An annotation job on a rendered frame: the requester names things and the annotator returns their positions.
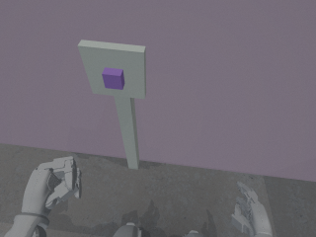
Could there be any button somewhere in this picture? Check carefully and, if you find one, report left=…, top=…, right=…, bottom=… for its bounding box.
left=102, top=67, right=125, bottom=90

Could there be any left robot hand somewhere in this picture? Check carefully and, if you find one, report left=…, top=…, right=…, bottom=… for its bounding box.
left=21, top=156, right=82, bottom=217

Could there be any left robot thigh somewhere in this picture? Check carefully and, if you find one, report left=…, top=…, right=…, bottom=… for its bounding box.
left=113, top=225, right=142, bottom=237

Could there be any left robot forearm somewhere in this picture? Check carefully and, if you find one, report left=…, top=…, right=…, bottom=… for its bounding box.
left=4, top=212, right=50, bottom=237

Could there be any right robot hand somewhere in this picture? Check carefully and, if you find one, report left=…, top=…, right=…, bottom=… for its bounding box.
left=231, top=181, right=273, bottom=237

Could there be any panel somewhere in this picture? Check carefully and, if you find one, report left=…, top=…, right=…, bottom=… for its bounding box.
left=77, top=39, right=146, bottom=170

